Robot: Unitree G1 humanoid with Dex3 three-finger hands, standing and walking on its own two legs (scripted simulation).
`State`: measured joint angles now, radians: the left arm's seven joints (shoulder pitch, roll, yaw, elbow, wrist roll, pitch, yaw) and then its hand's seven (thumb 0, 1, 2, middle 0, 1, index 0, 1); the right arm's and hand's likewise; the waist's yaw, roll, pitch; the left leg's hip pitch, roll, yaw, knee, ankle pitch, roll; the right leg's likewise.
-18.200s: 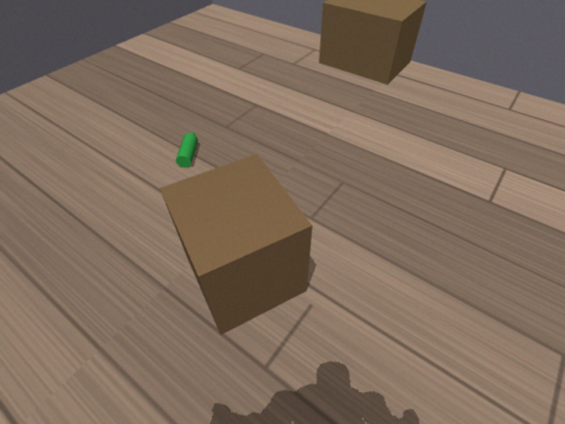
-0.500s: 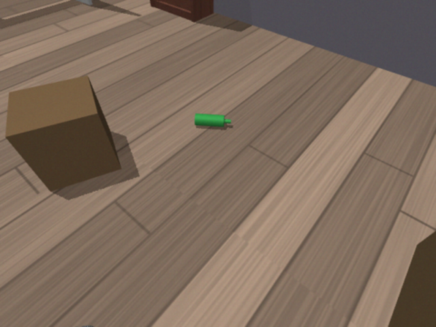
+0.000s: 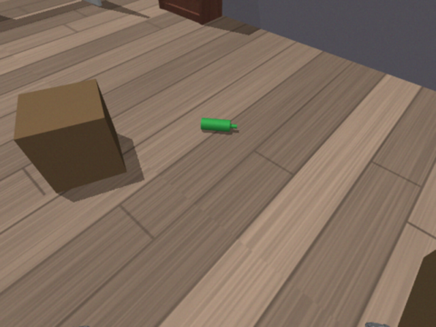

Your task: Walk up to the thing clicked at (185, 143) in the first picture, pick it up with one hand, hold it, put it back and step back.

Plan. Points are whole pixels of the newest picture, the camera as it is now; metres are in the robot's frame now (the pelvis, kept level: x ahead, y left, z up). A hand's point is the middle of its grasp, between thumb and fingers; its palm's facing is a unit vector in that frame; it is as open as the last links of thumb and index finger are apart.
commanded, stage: walk up
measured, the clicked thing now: (219, 125) +1.44 +0.05 -0.74
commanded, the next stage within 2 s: stand in 0.12 s
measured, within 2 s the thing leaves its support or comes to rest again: neither
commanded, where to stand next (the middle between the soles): +0.05 -0.02 m, yaw -4 degrees
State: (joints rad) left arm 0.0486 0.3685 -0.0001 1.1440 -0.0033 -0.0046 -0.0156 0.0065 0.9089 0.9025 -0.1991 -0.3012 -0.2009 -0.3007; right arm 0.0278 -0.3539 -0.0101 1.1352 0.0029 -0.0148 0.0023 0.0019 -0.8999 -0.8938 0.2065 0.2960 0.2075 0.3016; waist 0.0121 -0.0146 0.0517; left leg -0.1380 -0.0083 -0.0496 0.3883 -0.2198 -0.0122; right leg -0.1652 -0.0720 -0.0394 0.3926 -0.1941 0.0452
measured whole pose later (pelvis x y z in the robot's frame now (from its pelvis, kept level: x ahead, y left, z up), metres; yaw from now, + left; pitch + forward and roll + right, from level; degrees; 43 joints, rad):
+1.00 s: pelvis +0.00 -0.03 +0.00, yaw -1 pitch -2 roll +0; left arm 0.09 0.36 0.00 1.13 0.01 -0.01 -0.02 0.01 0.91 0.90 -0.20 -0.30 -0.20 -0.30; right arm 0.10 -0.35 -0.01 1.15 -0.01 0.00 0.01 0.00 -0.90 -0.89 0.21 0.30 0.21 0.30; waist 0.00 0.00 0.06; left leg -0.11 0.04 -0.05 0.32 -0.19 -0.05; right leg -0.15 -0.02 -0.04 0.36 -0.17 0.00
